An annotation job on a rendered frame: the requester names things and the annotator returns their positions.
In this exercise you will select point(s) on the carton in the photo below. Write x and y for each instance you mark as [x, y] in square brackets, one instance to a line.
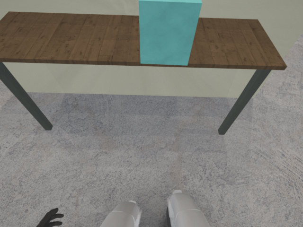
[167, 30]

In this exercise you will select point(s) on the right robot shin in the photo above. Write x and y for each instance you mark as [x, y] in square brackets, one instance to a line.
[173, 221]

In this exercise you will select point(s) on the table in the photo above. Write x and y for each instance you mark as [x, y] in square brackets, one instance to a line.
[95, 39]

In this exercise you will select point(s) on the left robot thigh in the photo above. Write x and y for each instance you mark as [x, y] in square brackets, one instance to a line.
[126, 214]

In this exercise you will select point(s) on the robot left hand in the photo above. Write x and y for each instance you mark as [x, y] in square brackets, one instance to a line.
[45, 222]

